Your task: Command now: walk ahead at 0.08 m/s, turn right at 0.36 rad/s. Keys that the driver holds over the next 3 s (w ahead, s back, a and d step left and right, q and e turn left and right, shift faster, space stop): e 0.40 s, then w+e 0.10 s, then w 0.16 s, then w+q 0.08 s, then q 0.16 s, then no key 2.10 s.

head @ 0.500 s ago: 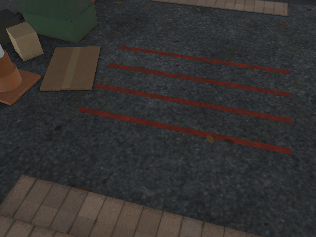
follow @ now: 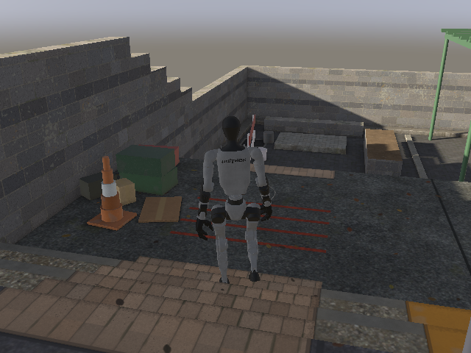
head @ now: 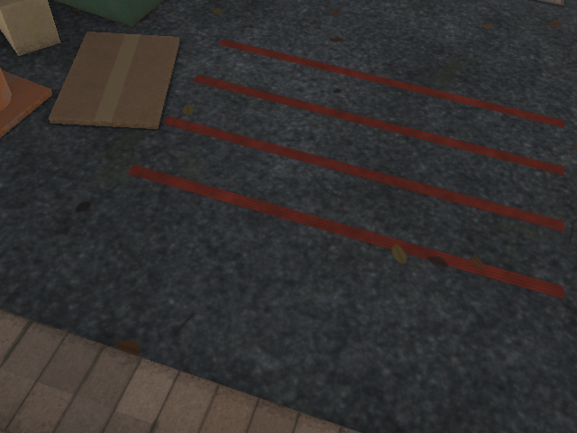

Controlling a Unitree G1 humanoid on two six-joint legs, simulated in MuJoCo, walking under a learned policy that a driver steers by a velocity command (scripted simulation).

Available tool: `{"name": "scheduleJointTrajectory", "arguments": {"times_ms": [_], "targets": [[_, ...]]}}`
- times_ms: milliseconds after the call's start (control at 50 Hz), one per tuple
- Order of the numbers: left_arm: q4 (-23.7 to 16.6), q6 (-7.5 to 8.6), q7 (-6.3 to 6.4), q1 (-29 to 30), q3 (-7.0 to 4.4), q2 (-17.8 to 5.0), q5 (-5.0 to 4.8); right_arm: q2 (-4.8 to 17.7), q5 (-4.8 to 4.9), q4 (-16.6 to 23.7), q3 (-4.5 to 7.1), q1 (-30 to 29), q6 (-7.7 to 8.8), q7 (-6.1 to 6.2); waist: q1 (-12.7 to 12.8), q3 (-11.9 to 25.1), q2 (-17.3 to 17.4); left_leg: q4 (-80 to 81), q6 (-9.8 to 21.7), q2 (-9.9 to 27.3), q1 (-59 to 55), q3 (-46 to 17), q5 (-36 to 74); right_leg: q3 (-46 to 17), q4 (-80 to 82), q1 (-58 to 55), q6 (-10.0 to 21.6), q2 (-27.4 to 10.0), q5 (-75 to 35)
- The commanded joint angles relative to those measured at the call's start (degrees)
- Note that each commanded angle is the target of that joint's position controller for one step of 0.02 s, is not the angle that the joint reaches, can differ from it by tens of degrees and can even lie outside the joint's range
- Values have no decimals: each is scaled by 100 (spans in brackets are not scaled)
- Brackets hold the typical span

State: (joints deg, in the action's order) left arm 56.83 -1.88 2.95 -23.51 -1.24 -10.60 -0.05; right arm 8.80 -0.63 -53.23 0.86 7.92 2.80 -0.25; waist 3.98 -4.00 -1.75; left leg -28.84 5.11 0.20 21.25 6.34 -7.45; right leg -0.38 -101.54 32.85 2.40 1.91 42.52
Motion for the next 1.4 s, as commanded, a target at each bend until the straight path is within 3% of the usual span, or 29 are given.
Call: {"name": "scheduleJointTrajectory", "arguments": {"times_ms": [20,80,240,300,360,400,420,440,460,480,520,560,620,720,840,920,940,980,1040,1080,1100,1120,1140,1160,1200,1220,1260,1300,1400], "targets": [[-879,-230,-39,528,-163,-514,258,1012,-111,316,198,654,-3,199,-393,748,748,992,1101,2244,-562,-1309,1613,57,-152,1211,-196,-227,-1754],[-1292,-356,-63,793,-92,-175,221,831,-31,372,100,784,50,265,-112,481,676,753,1050,2037,286,-913,1565,-17,175,1467,-298,-83,-2601],[-2588,-572,-258,2195,-81,-410,285,1089,-121,980,86,963,-122,394,-284,718,848,948,781,2161,-546,-1248,-1308,-177,963,2477,-578,-221,-3063],[-2787,-522,-399,2291,-23,-488,126,1419,-144,1243,244,528,-154,421,-246,799,953,1207,366,1999,88,-657,-1747,87,3298,528,-427,-363,-3279],[-2718,-472,-468,1897,-80,-701,-86,1750,-170,1420,430,466,-313,324,-279,854,1237,1091,204,1992,307,-158,-2345,523,4787,-1235,-58,-194,-1624],[-2373,-367,-558,1016,-135,-815,-185,1644,-154,1435,462,565,-546,322,-74,775,681,213,14,1768,569,157,-2983,654,6204,-2474,134,-2,-1615],[-2120,-264,-577,400,-210,-1018,-160,1459,-219,1359,461,855,-648,250,45,581,-335,-1299,-198,1403,1196,576,-3323,133,6735,-3074,228,26,-1188],[-2131,-105,-577,-9,-169,-1197,-152,818,-224,1547,319,608,-726,116,123,-41,-1627,-3730,-466,899,3188,530,-3931,-2210,7435,-3012,431,-1197,-227],[-2259,-66,-477,-573,-404,-2192,-158,956,-277,2403,313,-676,-603,-1,723,-234,-1852,-4249,-736,-205,5093,-468,-3820,-5149,9111,-3306,1156,-2251,-860],[-2152,-56,-264,-488,-401,-2074,73,994,-268,2628,270,-1128,-369,-26,581,-457,-984,-4441,-741,-88,5258,-1243,-2832,-5366,9371,-3052,1318,-2291,-270],[-2208,-112,-23,463,-283,-1669,212,953,-331,2301,230,-599,-234,67,-215,-213,-1075,-4563,-840,-18,4822,-1119,-1452,-3622,8772,-2438,905,-1682,-176],[-2212,2,-155,746,-84,-1112,161,1082,-370,1875,295,153,-395,22,-601,211,-926,-5128,-953,-104,3684,-830,-653,-2620,8598,-1455,622,-1100,-940],[-1944,218,-322,707,-190,-1230,86,1063,-229,1511,297,814,-541,-138,-998,591,-441,-5744,-924,-123,2371,-705,502,-2138,8622,-662,702,-860,-1236],[-1524,291,-341,-271,-361,-1397,-16,1151,-233,1330,323,259,-533,-254,-448,162,-374,-4245,-628,109,2862,-877,1110,-2099,8699,-2050,1058,-1145,-1165],[-1004,541,-141,-1259,-359,-1249,247,1077,-225,1253,428,-312,-324,-214,199,-195,-418,-2651,-452,-66,3653,-1929,1167,-1526,7417,-3908,1165,-1624,-3964],[-853,672,-51,-1261,-335,-1188,236,1106,-242,1336,489,-437,-85,-179,410,-93,-469,-2150,-376,-54,3693,-1859,1092,-1414,6468,-3973,1040,-1723,-5328],[-974,697,-36,-866,-304,-1076,245,988,-168,1469,392,-793,16,-259,388,-186,121,-541,-472,37,2743,-1599,2448,-860,6397,-3045,724,-1351,-4047],[-948,700,-48,-532,-240,-1104,128,516,8,1431,271,-915,72,-484,390,-214,24,243,-462,-9,256,-902,3625,-639,6701,-1216,601,-955,-2745],[-783,581,-12,-485,-269,-1107,170,700,77,863,309,412,55,-359,-88,-323,-126,889,-414,299,-590,-1065,3026,-767,5590,-1422,643,-988,-3223],[-683,507,-49,-543,-282,-1166,85,995,-215,109,420,2131,97,-264,-848,388,608,1298,-500,135,-2575,-540,3384,-164,3239,-1066,524,-389,-2734],[-486,417,-90,-1434,-244,-698,-47,1463,-382,-104,475,2444,81,-282,-450,1153,1543,-229,-367,854,-4179,-941,5799,200,1190,98,260,168,789],[-432,360,-40,-2052,-217,-775,-336,1707,-164,38,486,2821,10,-325,-541,2522,1806,-1955,415,1981,-5709,-2102,7940,-45,-1001,1207,-66,240,1955],[-573,395,-29,-1572,-184,-967,-338,1688,175,183,513,2732,-78,-270,-933,3011,1323,-1344,915,2426,-5483,-2835,6924,-319,-1403,1832,-106,146,1100],[-777,311,-20,-720,-103,-829,-148,1571,217,288,445,2142,-143,-122,-918,2524,1127,-210,1232,2520,-4242,-3205,4383,-152,-1138,2005,-186,-1,240],[-913,62,-63,235,-61,-734,149,931,92,422,146,1309,-185,152,-676,1282,850,486,1211,2177,-2054,-3044,2882,-61,-407,1544,-196,-359,-445],[-886,-93,-49,313,-6,-656,231,931,-75,429,102,1216,-150,128,-572,904,695,709,1281,2043,-1015,-2858,2631,-177,-113,1059,-70,-381,-1054],[-865,-169,-48,243,10,-588,256,916,-105,357,66,968,-55,44,-231,564,453,824,1153,1603,-33,-2404,2290,-345,618,796,3,-254,-2133],[-737,-143,-36,116,31,-436,257,781,-69,239,-6,1094,43,10,-144,691,648,630,1242,1524,-1,-2289,3138,-334,518,930,-34,-26,-2231],[-840,-192,-280,864,194,-147,296,528,-2,147,-200,1095,-85,166,-264,741,767,1064,513,874,96,-1708,678,-89,4273,-194,-306,-165,-3748]]}}
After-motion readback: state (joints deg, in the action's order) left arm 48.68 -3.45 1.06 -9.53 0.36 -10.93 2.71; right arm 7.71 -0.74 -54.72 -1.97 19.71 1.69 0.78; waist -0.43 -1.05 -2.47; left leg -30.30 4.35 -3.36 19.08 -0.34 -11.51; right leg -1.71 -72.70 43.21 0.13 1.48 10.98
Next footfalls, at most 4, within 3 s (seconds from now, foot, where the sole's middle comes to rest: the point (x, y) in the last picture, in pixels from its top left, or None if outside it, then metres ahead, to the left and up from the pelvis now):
0.44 right None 0.03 -0.17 -0.77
1.08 left None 0.43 0.02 -0.91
1.56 right None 0.38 -0.17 -0.91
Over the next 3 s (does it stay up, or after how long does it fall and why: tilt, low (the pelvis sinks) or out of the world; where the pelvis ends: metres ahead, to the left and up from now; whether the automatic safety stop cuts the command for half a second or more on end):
stays up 0.37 -0.11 -0.13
